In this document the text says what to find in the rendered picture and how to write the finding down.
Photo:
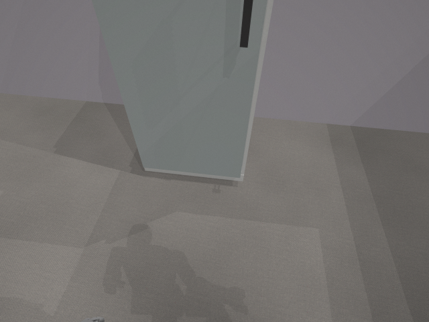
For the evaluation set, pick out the fridge door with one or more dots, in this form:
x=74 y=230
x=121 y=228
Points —
x=186 y=84

